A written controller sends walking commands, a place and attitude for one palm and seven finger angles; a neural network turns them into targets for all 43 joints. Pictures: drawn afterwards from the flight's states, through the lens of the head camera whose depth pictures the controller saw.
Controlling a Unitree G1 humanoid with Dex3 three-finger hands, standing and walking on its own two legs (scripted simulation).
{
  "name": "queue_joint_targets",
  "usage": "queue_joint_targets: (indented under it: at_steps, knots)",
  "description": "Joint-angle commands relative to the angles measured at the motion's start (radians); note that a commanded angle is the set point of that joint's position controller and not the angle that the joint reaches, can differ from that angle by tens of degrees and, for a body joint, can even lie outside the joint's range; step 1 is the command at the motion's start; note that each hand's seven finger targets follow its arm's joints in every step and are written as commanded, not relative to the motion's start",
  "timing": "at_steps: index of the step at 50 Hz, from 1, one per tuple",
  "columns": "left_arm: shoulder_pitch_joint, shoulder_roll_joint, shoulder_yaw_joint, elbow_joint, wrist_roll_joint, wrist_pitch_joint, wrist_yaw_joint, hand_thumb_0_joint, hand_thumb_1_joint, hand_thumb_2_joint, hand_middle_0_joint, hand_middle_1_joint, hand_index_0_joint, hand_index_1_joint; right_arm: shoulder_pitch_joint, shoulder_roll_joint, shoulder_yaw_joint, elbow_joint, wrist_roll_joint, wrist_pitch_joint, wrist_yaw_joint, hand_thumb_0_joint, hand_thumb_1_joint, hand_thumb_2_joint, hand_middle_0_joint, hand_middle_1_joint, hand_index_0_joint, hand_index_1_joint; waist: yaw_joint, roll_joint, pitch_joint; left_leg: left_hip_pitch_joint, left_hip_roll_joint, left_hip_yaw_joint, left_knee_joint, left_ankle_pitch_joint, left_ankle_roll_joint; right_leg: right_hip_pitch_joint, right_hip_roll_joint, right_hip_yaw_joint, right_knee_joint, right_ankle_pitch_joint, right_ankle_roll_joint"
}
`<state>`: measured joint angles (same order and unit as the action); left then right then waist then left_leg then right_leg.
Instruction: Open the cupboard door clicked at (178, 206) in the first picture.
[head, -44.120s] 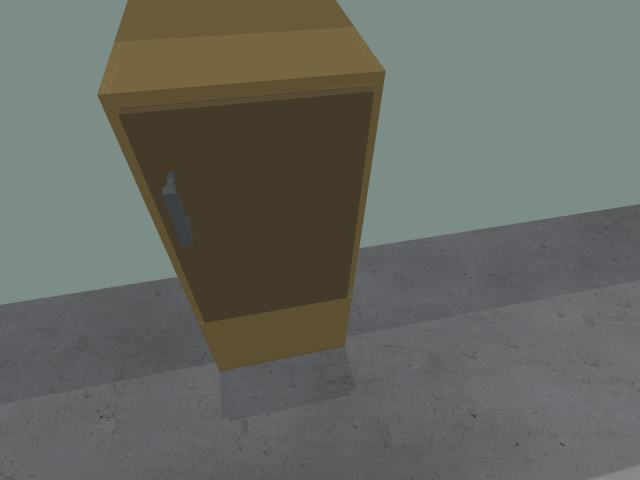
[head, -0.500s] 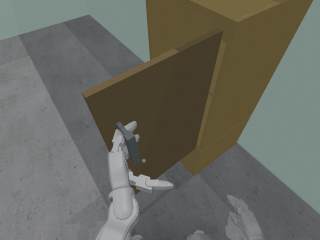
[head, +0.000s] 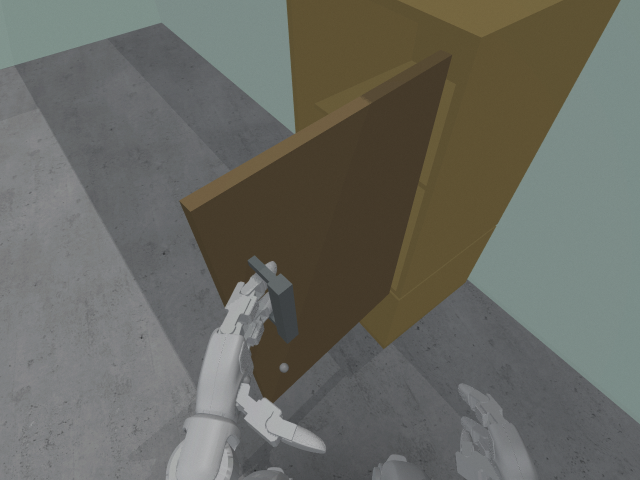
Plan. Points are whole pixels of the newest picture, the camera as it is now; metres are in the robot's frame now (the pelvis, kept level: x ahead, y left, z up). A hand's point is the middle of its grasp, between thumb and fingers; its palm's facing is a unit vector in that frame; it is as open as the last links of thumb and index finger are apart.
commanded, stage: slide the hand sideways off the handle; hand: left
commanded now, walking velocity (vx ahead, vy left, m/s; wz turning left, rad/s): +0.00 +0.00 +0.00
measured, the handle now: (273, 301) +0.31 +0.08 +0.06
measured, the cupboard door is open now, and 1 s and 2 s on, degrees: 96 95 95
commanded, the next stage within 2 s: draw the hand back to the body in 0.64 s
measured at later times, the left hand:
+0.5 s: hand (227, 411) +0.19 +0.11 +0.07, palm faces +0.00 -1.00 -0.03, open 16.1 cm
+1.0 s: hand (175, 410) +0.18 +0.15 +0.10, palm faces -0.01 -1.00 -0.07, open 16.3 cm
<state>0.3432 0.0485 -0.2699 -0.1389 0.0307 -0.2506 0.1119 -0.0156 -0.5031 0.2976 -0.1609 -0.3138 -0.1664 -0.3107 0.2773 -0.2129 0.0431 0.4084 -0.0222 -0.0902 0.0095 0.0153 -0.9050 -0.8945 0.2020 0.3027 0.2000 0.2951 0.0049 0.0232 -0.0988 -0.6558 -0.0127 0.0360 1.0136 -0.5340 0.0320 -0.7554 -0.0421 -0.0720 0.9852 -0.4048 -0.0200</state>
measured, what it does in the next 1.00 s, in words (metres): stands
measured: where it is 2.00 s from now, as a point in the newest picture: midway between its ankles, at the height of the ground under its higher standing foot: outside the picture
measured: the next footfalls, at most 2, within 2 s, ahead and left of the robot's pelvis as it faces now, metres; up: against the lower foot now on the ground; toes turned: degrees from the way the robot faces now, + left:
none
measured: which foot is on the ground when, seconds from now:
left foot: down 0.00-1.00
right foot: down 0.00-1.00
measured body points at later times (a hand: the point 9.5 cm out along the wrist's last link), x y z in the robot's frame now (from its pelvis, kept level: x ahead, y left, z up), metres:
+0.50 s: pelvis +0.01 -0.01 -0.01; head +0.07 -0.02 +0.43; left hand +0.18 +0.16 +0.07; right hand +0.21 -0.23 -0.08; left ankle -0.01 +0.10 -0.68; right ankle +0.05 -0.11 -0.68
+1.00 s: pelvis +0.00 +0.00 -0.01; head +0.03 -0.01 +0.44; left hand +0.17 +0.20 +0.10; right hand +0.19 -0.22 -0.06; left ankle -0.01 +0.10 -0.68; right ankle +0.05 -0.11 -0.68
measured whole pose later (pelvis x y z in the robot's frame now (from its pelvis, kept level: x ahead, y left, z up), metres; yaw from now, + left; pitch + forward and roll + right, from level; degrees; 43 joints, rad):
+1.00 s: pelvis +0.00 +0.00 -0.01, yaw +1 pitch +9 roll -2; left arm 0.65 0.21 0.04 -0.42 -0.21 -0.24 -0.15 -0.02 -0.50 0.30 -0.15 -0.30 -0.16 -0.30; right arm 0.30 -0.22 0.03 0.39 0.04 -0.12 -0.06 0.02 -0.90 -0.89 0.20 0.30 0.20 0.30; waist 0.02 0.05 -0.14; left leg -0.67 0.01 0.00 1.07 -0.57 0.02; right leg -0.74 -0.02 -0.11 1.00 -0.43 -0.03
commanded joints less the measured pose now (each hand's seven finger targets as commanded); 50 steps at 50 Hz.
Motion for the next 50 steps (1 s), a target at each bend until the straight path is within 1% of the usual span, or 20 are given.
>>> queue_joint_targets:
  at_steps: [1,2,3,5,8,11,14,16,21,28,30,31,34,36,38,41,43,45,49,50]
  knots:
    - [0.021,0.021,0.059,-0.293,-0.03,-0.072,-0.017,0.0,-0.5,0.3,-0.15,-0.3,-0.15,-0.3,-0.067,-0.099,-0.051,-0.181,0.007,-0.053,-0.014,0.0,-0.9,-0.9,0.2,0.3,0.2,0.3,0.013,-0.074,-0.182,-0.023,-0.002,-0.063,-0.18,0.207,-0.024,0.229,0.028,0.021,-0.124,0.139,-0.022]
    - [0.032,0.003,0.037,-0.319,-0.039,-0.072,-0.029,0.0,-0.5,0.3,-0.15,-0.3,-0.15,-0.3,-0.073,-0.097,-0.047,-0.187,0.008,-0.056,-0.015,0.0,-0.9,-0.9,0.2,0.3,0.2,0.3,0.01,-0.052,-0.178,-0.024,-0.004,-0.06,-0.177,0.205,-0.023,0.226,0.028,0.022,-0.124,0.141,-0.02]
    - [0.043,0.028,0.064,-0.326,-0.048,-0.074,-0.033,0.0,-0.5,0.3,-0.15,-0.3,-0.15,-0.3,-0.065,-0.099,-0.048,-0.185,0.009,-0.057,-0.018,0.0,-0.9,-0.9,0.2,0.3,0.2,0.3,0.008,-0.066,-0.178,-0.032,-0.005,-0.062,-0.17,0.209,-0.023,0.23,0.028,0.024,-0.122,0.149,-0.019]
    - [0.094,0.022,0.067,-0.327,-0.057,-0.079,-0.044,0.0,-0.5,0.3,-0.15,-0.3,-0.15,-0.3,-0.061,-0.1,-0.05,-0.185,0.01,-0.061,-0.02,0.0,-0.9,-0.9,0.2,0.3,0.2,0.3,0.004,-0.078,-0.171,-0.039,-0.004,-0.063,-0.16,0.224,-0.022,0.226,0.031,0.022,-0.116,0.169,-0.017]
    - [0.166,0.051,0.099,-0.356,-0.067,-0.092,-0.064,0.0,-0.5,0.3,-0.15,-0.3,-0.15,-0.3,-0.049,-0.101,-0.054,-0.19,0.011,-0.065,-0.023,0.0,-0.9,-0.9,0.2,0.3,0.2,0.3,0.008,-0.078,-0.183,-0.049,-0.006,-0.061,-0.142,0.25,-0.023,0.23,0.032,0.024,-0.099,0.208,-0.015]
    - [0.219,0.088,0.141,-0.375,-0.073,-0.105,-0.083,0.0,-0.5,0.3,-0.15,-0.3,-0.15,-0.3,-0.042,-0.101,-0.06,-0.187,0.01,-0.066,-0.024,0.0,-0.9,-0.9,0.2,0.3,0.2,0.3,0.015,-0.056,-0.202,-0.061,-0.008,-0.059,-0.121,0.287,-0.024,0.24,0.03,0.031,-0.078,0.254,-0.017]
    - [0.282,0.103,0.171,-0.397,-0.095,-0.113,-0.112,0.0,-0.5,0.3,-0.15,-0.3,-0.15,-0.3,-0.044,-0.101,-0.064,-0.194,0.015,-0.062,-0.026,0.0,-0.9,-0.9,0.2,0.3,0.2,0.3,0.02,-0.067,-0.203,-0.076,-0.01,-0.057,-0.109,0.298,-0.023,0.251,0.033,0.037,-0.077,0.274,-0.017]
    - [0.308,0.102,0.174,-0.42,-0.115,-0.123,-0.135,0.0,-0.5,0.3,-0.15,-0.3,-0.15,-0.3,-0.047,-0.099,-0.067,-0.197,0.017,-0.066,-0.027,0.0,-0.9,-0.9,0.2,0.3,0.2,0.3,0.015,-0.046,-0.205,-0.081,-0.012,-0.053,-0.094,0.293,-0.024,0.246,0.03,0.043,-0.072,0.28,-0.013]
    - [0.36,0.121,0.206,-0.432,-0.152,-0.141,-0.185,0.0,-0.5,0.3,-0.15,-0.3,-0.15,-0.3,-0.052,-0.102,-0.074,-0.2,0.024,-0.067,-0.034,0.0,-0.9,-0.9,0.2,0.3,0.2,0.3,0.011,-0.052,-0.183,-0.111,-0.012,-0.057,-0.074,0.273,-0.024,0.226,0.032,0.045,-0.066,0.251,-0.011]
    - [0.348,0.164,0.247,-0.44,-0.184,-0.163,-0.25,0.0,-0.5,0.3,-0.15,-0.3,-0.15,-0.3,-0.059,-0.113,-0.081,-0.202,0.03,-0.078,-0.048,0.0,-0.9,-0.9,0.2,0.3,0.2,0.3,-0.001,-0.062,-0.174,-0.17,-0.013,-0.058,-0.031,0.196,-0.021,0.185,0.025,0.078,-0.078,0.12,-0.009]
    - [0.37,0.186,0.286,-0.425,-0.2,-0.158,-0.269,0.0,-0.5,0.3,-0.15,-0.3,-0.15,-0.3,-0.061,-0.114,-0.085,-0.199,0.034,-0.076,-0.055,0.0,-0.9,-0.9,0.2,0.3,0.2,0.3,0.003,-0.075,-0.181,-0.181,-0.012,-0.054,-0.019,0.184,-0.02,0.192,0.023,0.092,-0.091,0.091,-0.007]
    - [0.351,0.174,0.268,-0.441,-0.206,-0.158,-0.278,0.0,-0.5,0.3,-0.15,-0.3,-0.15,-0.3,-0.066,-0.116,-0.081,-0.207,0.035,-0.079,-0.056,0.0,-0.9,-0.9,0.2,0.3,0.2,0.3,0.001,-0.061,-0.177,-0.182,-0.014,-0.054,-0.022,0.175,-0.02,0.186,0.022,0.091,-0.092,0.07,-0.008]
    - [0.318,0.187,0.282,-0.462,-0.225,-0.152,-0.282,0.0,-0.5,0.3,-0.15,-0.3,-0.15,-0.3,-0.072,-0.118,-0.078,-0.208,0.038,-0.09,-0.061,0.0,-0.9,-0.9,0.2,0.3,0.2,0.3,0.004,-0.025,-0.18,-0.18,-0.015,-0.058,-0.02,0.16,-0.019,0.174,0.023,0.093,-0.099,0.023,-0.012]
    - [0.338,0.187,0.293,-0.451,-0.229,-0.146,-0.278,0.0,-0.5,0.3,-0.15,-0.3,-0.15,-0.3,-0.065,-0.115,-0.08,-0.204,0.04,-0.092,-0.063,0.0,-0.9,-0.9,0.2,0.3,0.2,0.3,0.006,-0.041,-0.194,-0.172,-0.014,-0.057,-0.02,0.162,-0.02,0.175,0.024,0.09,-0.1,0.024,-0.008]
    - [0.332,0.217,0.323,-0.472,-0.229,-0.136,-0.27,0.0,-0.5,0.3,-0.15,-0.3,-0.15,-0.3,-0.062,-0.118,-0.082,-0.208,0.043,-0.09,-0.065,0.0,-0.9,-0.9,0.2,0.3,0.2,0.3,0.016,-0.028,-0.206,-0.156,-0.012,-0.059,-0.036,0.17,-0.021,0.184,0.027,0.078,-0.097,0.029,-0.01]
    - [0.319,0.233,0.327,-0.524,-0.225,-0.109,-0.254,0.0,-0.5,0.3,-0.15,-0.3,-0.15,-0.3,-0.065,-0.115,-0.074,-0.218,0.05,-0.09,-0.067,0.0,-0.9,-0.9,0.2,0.3,0.2,0.3,0.019,0.016,-0.206,-0.106,-0.012,-0.061,-0.077,0.174,-0.02,0.204,0.031,0.063,-0.113,0.033,-0.012]
    - [0.304,0.243,0.346,-0.519,-0.231,-0.085,-0.247,0.0,-0.5,0.3,-0.15,-0.3,-0.15,-0.3,-0.062,-0.115,-0.069,-0.214,0.054,-0.09,-0.072,0.0,-0.9,-0.9,0.2,0.3,0.2,0.3,0.014,0.002,-0.169,-0.098,-0.009,-0.064,-0.101,0.158,-0.019,0.207,0.034,0.057,-0.138,0.011,-0.009]
    - [0.329,0.24,0.365,-0.485,-0.242,-0.058,-0.249,0.0,-0.5,0.3,-0.15,-0.3,-0.15,-0.3,-0.069,-0.112,-0.067,-0.207,0.058,-0.091,-0.077,0.0,-0.9,-0.9,0.2,0.3,0.2,0.3,0.016,-0.047,-0.139,-0.104,-0.006,-0.065,-0.11,0.153,-0.018,0.229,0.033,0.068,-0.169,-0.008,-0.006]
    - [0.331,0.238,0.378,-0.465,-0.265,-0.018,-0.273,0.0,-0.5,0.3,-0.15,-0.3,-0.15,-0.3,-0.076,-0.12,-0.059,-0.197,0.065,-0.101,-0.082,0.0,-0.9,-0.9,0.2,0.3,0.2,0.3,0.014,-0.042,-0.094,-0.068,0.0,-0.07,-0.154,0.141,-0.018,0.239,0.037,0.048,-0.201,-0.025,-0.005]
    - [0.323,0.234,0.374,-0.471,-0.27,-0.01,-0.279,0.0,-0.5,0.3,-0.15,-0.3,-0.15,-0.3,-0.083,-0.121,-0.055,-0.196,0.066,-0.107,-0.082,0.0,-0.9,-0.9,0.2,0.3,0.2,0.3,0.016,-0.015,-0.072,-0.059,0.0,-0.071,-0.168,0.14,-0.02,0.237,0.036,0.045,-0.205,-0.022,-0.005]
